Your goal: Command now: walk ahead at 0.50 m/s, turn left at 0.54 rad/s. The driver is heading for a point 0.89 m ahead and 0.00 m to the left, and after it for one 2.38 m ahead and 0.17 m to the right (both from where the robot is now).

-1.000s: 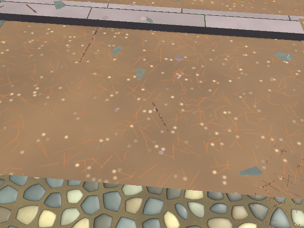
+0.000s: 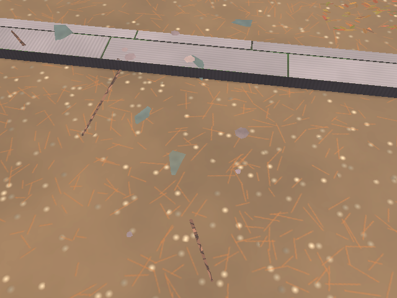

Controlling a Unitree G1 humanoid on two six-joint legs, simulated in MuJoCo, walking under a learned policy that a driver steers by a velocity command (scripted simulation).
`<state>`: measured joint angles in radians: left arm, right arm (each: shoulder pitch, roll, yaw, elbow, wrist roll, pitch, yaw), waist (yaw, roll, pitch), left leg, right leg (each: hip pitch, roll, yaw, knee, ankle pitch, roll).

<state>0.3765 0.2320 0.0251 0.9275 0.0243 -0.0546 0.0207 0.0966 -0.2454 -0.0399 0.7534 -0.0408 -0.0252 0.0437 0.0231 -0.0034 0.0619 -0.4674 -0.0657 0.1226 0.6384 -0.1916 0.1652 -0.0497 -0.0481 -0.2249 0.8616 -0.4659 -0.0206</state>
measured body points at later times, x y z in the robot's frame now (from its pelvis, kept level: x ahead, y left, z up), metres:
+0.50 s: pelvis +0.29 -0.02 +0.01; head +0.32 -0.01 +0.46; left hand +0.44 +0.25 -0.08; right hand +0.33 -0.30 -0.12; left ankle +0.10 +0.04 -0.70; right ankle +0.42 -0.08 -0.72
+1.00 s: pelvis +0.55 +0.02 +0.02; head +0.58 +0.02 +0.47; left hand +0.50 +0.30 -0.11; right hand +0.79 -0.20 -0.05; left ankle +0.68 +0.13 -0.70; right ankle +0.42 -0.08 -0.71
